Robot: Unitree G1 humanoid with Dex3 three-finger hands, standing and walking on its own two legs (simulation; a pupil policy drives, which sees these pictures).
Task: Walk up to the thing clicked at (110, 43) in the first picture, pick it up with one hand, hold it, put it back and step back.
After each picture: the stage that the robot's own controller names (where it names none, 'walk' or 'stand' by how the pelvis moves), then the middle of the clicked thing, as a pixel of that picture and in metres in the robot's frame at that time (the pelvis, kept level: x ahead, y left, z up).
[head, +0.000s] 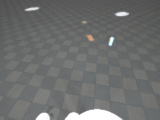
stand; (111, 40) +1.79 -0.40 -0.65
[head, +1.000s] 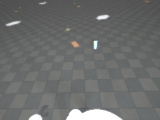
walk; (95, 43) +1.71 +0.07 -0.63
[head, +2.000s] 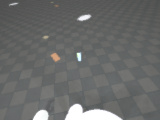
walk; (79, 55) +1.17 +0.32 -0.64
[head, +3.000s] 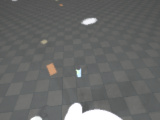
walk; (78, 71) +0.77 +0.25 -0.64
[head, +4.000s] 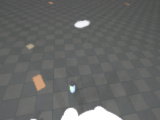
walk; (72, 87) +0.49 +0.20 -0.64
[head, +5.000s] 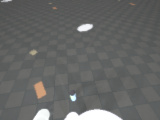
stand; (73, 95) +0.39 +0.22 -0.64
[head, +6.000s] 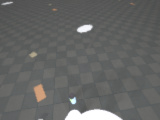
stand; (72, 98) +0.35 +0.23 -0.65
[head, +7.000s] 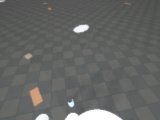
stand; (70, 101) +0.30 +0.23 -0.66
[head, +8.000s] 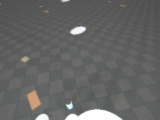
stand; (69, 103) +0.29 +0.25 -0.66
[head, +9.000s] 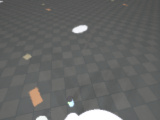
stand; (70, 101) +0.32 +0.23 -0.66
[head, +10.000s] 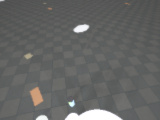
stand; (71, 101) +0.31 +0.22 -0.66
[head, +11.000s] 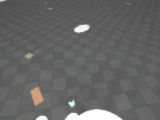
stand; (71, 101) +0.31 +0.22 -0.66
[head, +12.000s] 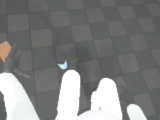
go down; (62, 62) +0.38 +0.27 -0.29
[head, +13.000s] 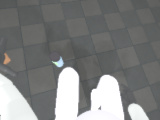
go down; (57, 60) +0.38 +0.30 -0.24
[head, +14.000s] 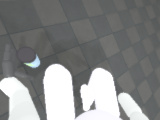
close in; (31, 59) +0.33 +0.33 -0.16
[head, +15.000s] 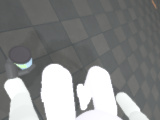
close; (23, 60) +0.33 +0.33 -0.14
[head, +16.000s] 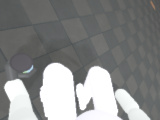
lift; (24, 65) +0.30 +0.32 -0.14
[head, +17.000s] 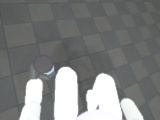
lift; (46, 67) +0.28 +0.30 -0.03
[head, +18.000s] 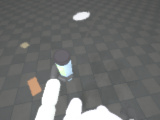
lift; (65, 68) +0.31 +0.17 +0.11
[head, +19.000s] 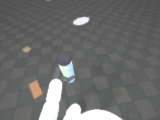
hold; (67, 69) +0.32 +0.17 +0.08
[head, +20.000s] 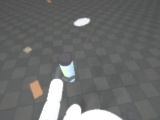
hold; (68, 69) +0.32 +0.17 +0.08
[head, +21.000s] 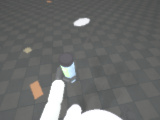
crouch; (69, 70) +0.32 +0.16 +0.08
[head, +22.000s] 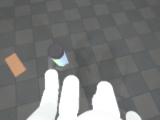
crouch; (60, 59) +0.38 +0.22 -0.01
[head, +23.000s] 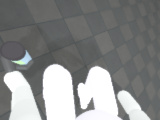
lower; (20, 56) +0.34 +0.35 -0.13
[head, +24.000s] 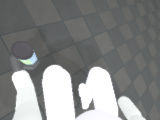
lower; (28, 57) +0.35 +0.33 -0.12
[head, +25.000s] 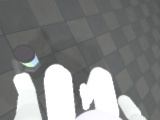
lower; (29, 59) +0.33 +0.33 -0.12
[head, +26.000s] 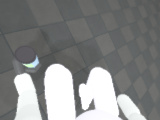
lower; (30, 60) +0.33 +0.32 -0.13
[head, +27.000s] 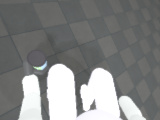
loosen; (39, 62) +0.32 +0.29 -0.11
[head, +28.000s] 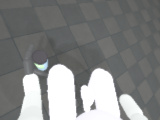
withdraw; (41, 62) +0.34 +0.29 -0.16
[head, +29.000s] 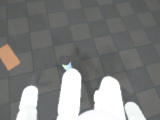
walk; (66, 64) +0.38 +0.25 -0.25
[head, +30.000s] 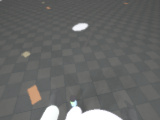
stand; (73, 101) +0.32 +0.18 -0.59
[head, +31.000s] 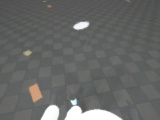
stand; (73, 99) +0.32 +0.19 -0.60
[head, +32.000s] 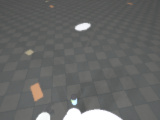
stand; (74, 99) +0.33 +0.18 -0.63
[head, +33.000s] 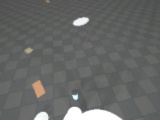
walk; (75, 94) +0.35 +0.18 -0.65
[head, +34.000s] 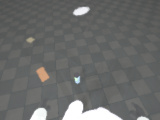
walk; (77, 78) +0.52 +0.20 -0.63
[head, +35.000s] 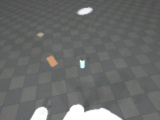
walk; (82, 62) +0.85 +0.19 -0.63
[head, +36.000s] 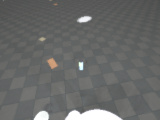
stand; (81, 64) +0.93 +0.21 -0.64
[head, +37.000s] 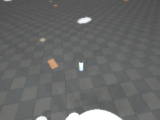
stand; (81, 65) +0.94 +0.21 -0.66
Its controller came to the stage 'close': yes
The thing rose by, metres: 0.71
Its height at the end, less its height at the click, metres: +0.00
